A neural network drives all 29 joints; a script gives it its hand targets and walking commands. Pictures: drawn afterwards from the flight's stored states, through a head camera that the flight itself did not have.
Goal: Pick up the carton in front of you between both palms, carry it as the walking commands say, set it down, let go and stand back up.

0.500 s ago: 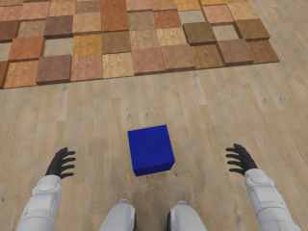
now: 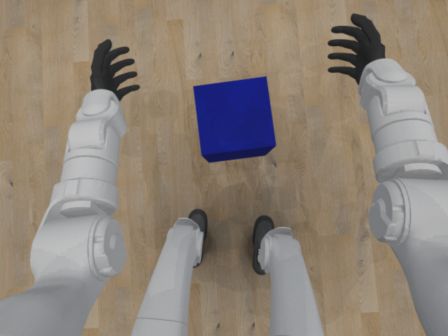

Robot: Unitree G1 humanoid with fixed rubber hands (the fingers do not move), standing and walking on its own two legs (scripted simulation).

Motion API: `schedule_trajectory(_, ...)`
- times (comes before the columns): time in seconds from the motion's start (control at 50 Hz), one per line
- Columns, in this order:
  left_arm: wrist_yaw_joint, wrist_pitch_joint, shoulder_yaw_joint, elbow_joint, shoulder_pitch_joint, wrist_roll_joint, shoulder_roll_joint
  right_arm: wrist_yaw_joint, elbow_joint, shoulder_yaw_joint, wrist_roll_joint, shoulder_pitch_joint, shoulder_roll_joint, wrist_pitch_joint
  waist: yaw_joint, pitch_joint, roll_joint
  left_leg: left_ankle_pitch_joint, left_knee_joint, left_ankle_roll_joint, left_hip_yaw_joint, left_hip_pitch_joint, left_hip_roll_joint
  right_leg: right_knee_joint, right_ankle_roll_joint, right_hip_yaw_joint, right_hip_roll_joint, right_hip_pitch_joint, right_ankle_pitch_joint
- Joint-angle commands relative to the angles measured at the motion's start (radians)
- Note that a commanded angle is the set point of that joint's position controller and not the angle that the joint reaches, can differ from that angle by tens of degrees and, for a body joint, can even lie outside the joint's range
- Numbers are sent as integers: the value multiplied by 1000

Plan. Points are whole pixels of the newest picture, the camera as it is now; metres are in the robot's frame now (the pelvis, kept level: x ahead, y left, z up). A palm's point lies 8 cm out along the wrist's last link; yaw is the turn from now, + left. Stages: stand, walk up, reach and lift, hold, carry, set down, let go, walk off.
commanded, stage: reach and lift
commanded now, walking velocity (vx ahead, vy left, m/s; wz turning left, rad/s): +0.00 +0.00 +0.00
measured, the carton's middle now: (233, 125) +0.53 +0.03 -0.53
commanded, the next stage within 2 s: none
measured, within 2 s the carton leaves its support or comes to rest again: leaves its support in 1.88 s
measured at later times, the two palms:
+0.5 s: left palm (146, 106) +0.49 +0.23 -0.25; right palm (316, 88) +0.57 -0.15 -0.25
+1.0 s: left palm (171, 126) +0.49 +0.22 -0.45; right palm (294, 113) +0.56 -0.14 -0.45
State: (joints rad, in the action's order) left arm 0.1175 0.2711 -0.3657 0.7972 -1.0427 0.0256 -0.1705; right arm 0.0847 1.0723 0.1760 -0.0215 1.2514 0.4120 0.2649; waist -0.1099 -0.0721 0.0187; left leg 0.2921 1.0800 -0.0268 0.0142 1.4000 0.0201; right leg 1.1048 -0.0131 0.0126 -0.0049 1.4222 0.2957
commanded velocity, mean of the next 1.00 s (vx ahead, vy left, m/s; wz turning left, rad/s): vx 0.00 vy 0.00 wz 0.00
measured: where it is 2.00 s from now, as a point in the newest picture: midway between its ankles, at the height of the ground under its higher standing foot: (227, 252)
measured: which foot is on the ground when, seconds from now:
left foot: down 0.00-1.00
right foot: down 0.00-1.00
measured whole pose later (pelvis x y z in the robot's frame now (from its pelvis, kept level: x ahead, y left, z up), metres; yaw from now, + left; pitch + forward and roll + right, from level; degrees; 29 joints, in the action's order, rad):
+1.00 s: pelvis -0.03 +0.00 -0.27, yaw +3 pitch +39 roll +3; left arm 0.17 0.09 -0.25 1.09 -1.47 0.19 -0.24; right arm -0.03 1.28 -0.03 0.18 1.65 0.51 0.10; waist -0.09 -0.37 -0.03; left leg 0.52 2.09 -0.05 0.00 2.25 -0.03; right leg 2.13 0.01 0.05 -0.01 2.28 0.54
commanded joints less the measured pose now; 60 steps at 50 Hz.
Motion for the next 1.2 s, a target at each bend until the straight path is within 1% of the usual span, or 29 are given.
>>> schedule_trajectory(0.0, 4, -36, -55, -100, -282, -27, -101, 3, -61, 30, -29, 372, 127, -33, -37, 934, 82, -16, -80, -41, 83, -322, -75, -98, 26, -4, -57, -500, 16)
schedule_trajectory(0.06, 0, -59, -86, -126, -291, -52, -87, -2, -65, 52, -63, 405, 119, -51, -41, 1039, 100, -108, -65, -44, 85, -317, -84, -70, 24, 0, -65, -553, -107)
schedule_trajectory(0.1, -6, -75, -100, -151, -269, -64, -75, -8, -85, 67, -84, 395, 103, -62, -41, 1113, 114, -204, -55, -42, 85, -307, -91, -49, 24, 6, -71, -613, -234)
schedule_trajectory(0.14, -17, -95, -111, -162, -235, -76, -55, -13, -101, 80, -98, 368, 69, -76, -41, 1140, 126, -288, -41, -40, 82, -263, -96, -22, 25, 13, -72, -641, -357)
schedule_trajectory(0.2, -33, -135, -126, -152, -182, -97, -25, -20, -116, 104, -119, 312, 9, -106, -33, 1122, 134, -372, -10, -41, 72, -143, -98, 29, 25, 34, -63, -623, -522)
schedule_trajectory(0.24, -41, -164, -136, -132, -147, -108, -9, -28, -119, 122, -132, 267, -23, -128, -22, 1099, 138, -399, 24, -45, 63, -46, -98, 75, 24, 52, -52, -585, -617)
schedule_trajectory(0.28, -44, -189, -143, -107, -120, -117, 0, -39, -117, 135, -141, 225, -44, -148, -13, 1082, 132, -403, 71, -50, 56, 43, -95, 129, 26, 63, -46, -515, -654)
schedule_trajectory(0.3, -44, -199, -145, -94, -114, -118, 1, -46, -115, 138, -142, 208, -49, -157, -10, 1077, 125, -395, 100, -53, 55, 81, -94, 157, 28, 65, -45, -466, -643)
schedule_trajectory(0.34, -41, -215, -143, -66, -112, -114, -2, -58, -111, 133, -134, 187, -49, -170, -6, 1061, 111, -365, 167, -58, 55, 124, -92, 210, 33, 58, -48, -328, -558)
schedule_trajectory(0.38, -35, -226, -136, -50, -128, -101, -11, -71, -113, 115, -110, 188, -38, -180, -7, 1049, 94, -357, 236, -61, 52, 135, -89, 260, 38, 47, -55, -189, -468)
schedule_trajectory(0.4, -31, -230, -129, -45, -138, -91, -17, -77, -115, 103, -96, 194, -28, -185, -5, 1058, 90, -366, 273, -62, 49, 138, -89, 292, 39, 43, -57, -140, -446)
schedule_trajectory(0.46, -15, -233, -76, -44, -176, -35, -44, -98, -128, 54, -40, 234, 21, -193, 5, 1140, 90, -374, 384, -64, 49, 147, -89, 402, 40, 30, -60, -92, -403)
schedule_trajectory(0.52, 6, -226, -11, -55, -227, 33, -82, -115, -146, -13, 27, 301, 70, -191, 4, 1236, 100, -356, 492, -63, 57, 136, -89, 509, 44, 7, -63, -67, -347)
schedule_trajectory(0.56, 21, -215, 26, -63, -270, 74, -109, -123, -150, -57, 72, 352, 98, -183, -1, 1272, 107, -322, 554, -59, 62, 138, -88, 571, 43, -2, -60, -50, -298)
schedule_trajectory(0.64, 48, -188, 74, -72, -375, 139, -163, -132, -151, -123, 145, 464, 150, -163, -12, 1301, 127, -201, 643, -50, 74, 153, -80, 661, 38, -11, -49, -43, -171)
schedule_trajectory(0.7, 62, -164, 96, -32, -456, 170, -180, -134, -108, -154, 178, 545, 175, -142, -14, 1233, 130, -83, 689, -44, 81, 192, -68, 707, 33, -14, -36, 5, -49)
schedule_trajectory(0.74, 66, -156, 106, 15, -505, 179, -179, -131, -52, -170, 189, 584, 181, -135, -15, 1153, 125, -11, 717, -42, 82, 222, -59, 730, 31, -13, -25, 59, 28)
schedule_trajectory(0.78, 64, -156, 106, 67, -545, 177, -180, -126, 7, -178, 192, 611, 187, -136, -13, 1070, 117, 37, 746, -41, 79, 248, -52, 751, 28, -8, -15, 117, 85)
schedule_trajectory(0.82, 60, -163, 101, 118, -577, 167, -183, -121, 59, -180, 190, 630, 192, -143, -9, 994, 106, 58, 778, -40, 74, 269, -48, 774, 26, -1, -7, 169, 115)
schedule_trajectory(0.88, 53, -181, 95, 180, -616, 152, -193, -116, 113, -182, 188, 657, 201, -160, -6, 915, 88, 53, 825, -40, 66, 285, -43, 815, 25, 8, 1, 226, 122)
schedule_trajectory(0.94, 47, -202, 101, 212, -654, 153, -206, -115, 131, -194, 200, 687, 212, -181, -5, 892, 77, 13, 871, -40, 58, 276, -41, 861, 25, 16, 6, 242, 85)
schedule_trajectory(1.04, 58, -233, 148, 199, -701, 202, -232, -128, 88, -247, 250, 743, 231, -211, -1, 1018, 89, -108, 939, -35, 58, 204, -45, 937, 27, 16, 8, 148, -42)
schedule_trajectory(1.06, 60, -237, 154, 179, -704, 211, -230, -131, 76, -255, 252, 742, 230, -214, -6, 1034, 98, -116, 945, -39, 61, 224, -49, 947, 25, 19, 11, 119, -61)
schedule_trajectory(1.08, 61, -241, 163, 174, -699, 219, -230, -134, 53, -253, 250, 743, 222, -216, 5, 1031, 110, -126, 948, -35, 56, 222, -53, 953, 28, 12, 5, 135, -72)
schedule_trajectory(1.14, 61, -248, 198, 187, -638, 245, -183, -137, 33, -252, 251, 691, 204, -225, 24, 1065, 98, -210, 973, -35, 55, 174, -64, 971, 30, 1, -4, 121, -144)
schedule_trajectory(1.18, 63, -249, 199, 195, -598, 249, -177, -138, 20, -251, 251, 659, 189, -226, 25, 1075, 104, -216, 974, -34, 57, 183, -70, 973, 32, -2, -7, 108, -160)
